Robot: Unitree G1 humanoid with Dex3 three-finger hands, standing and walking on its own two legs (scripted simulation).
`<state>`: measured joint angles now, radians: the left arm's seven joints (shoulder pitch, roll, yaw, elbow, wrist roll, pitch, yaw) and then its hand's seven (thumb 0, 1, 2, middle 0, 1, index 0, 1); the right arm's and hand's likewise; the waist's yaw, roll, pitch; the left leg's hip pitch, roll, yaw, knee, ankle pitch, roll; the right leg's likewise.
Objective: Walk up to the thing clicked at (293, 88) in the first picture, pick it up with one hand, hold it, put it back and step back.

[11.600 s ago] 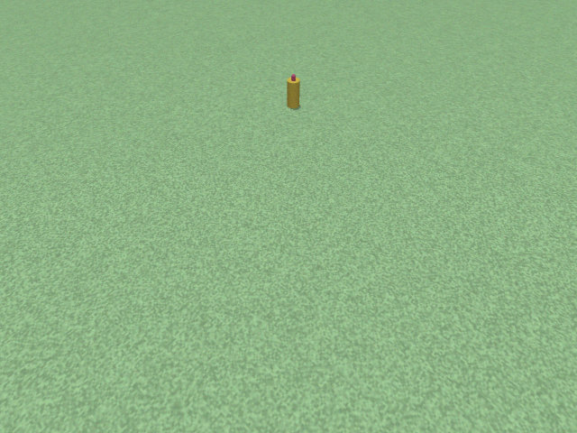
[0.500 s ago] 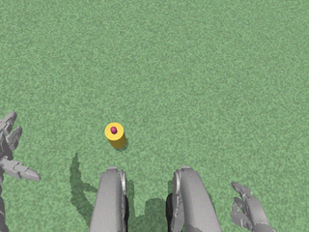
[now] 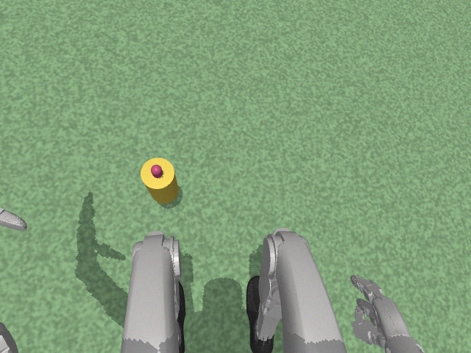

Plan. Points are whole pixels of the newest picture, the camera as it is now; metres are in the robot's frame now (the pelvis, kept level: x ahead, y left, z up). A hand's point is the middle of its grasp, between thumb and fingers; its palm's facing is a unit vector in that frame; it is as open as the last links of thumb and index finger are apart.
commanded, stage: go down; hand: left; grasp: from the side
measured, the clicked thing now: (160, 180) +0.47 +0.16 -0.35
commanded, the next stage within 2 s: approach in 0.82 s
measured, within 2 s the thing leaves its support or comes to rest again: neither
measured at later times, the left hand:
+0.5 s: hand (9, 168) +0.40 +0.35 -0.05, palm faces +0.04 -0.99 -0.11, open 17.5 cm
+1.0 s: hand (13, 157) +0.42 +0.35 -0.06, palm faces +0.02 -1.00 -0.09, open 17.4 cm
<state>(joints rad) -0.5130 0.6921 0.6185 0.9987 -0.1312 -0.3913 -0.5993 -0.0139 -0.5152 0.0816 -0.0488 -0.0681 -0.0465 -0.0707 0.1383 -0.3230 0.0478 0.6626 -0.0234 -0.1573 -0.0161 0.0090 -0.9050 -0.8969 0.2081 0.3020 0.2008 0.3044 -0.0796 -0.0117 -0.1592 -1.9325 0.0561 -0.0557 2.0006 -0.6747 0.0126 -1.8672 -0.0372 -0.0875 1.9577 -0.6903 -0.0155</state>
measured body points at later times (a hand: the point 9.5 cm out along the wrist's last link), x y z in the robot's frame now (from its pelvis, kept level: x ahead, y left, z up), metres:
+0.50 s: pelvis -0.01 +0.00 -0.04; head +0.19 +0.05 +0.35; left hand +0.39 +0.40 -0.04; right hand +0.12 -0.28 -0.15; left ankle +0.08 +0.12 -0.43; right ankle +0.08 -0.12 -0.43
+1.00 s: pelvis -0.01 +0.00 -0.06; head +0.20 +0.06 +0.34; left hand +0.41 +0.40 -0.05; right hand +0.11 -0.28 -0.16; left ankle +0.08 +0.12 -0.43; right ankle +0.08 -0.12 -0.43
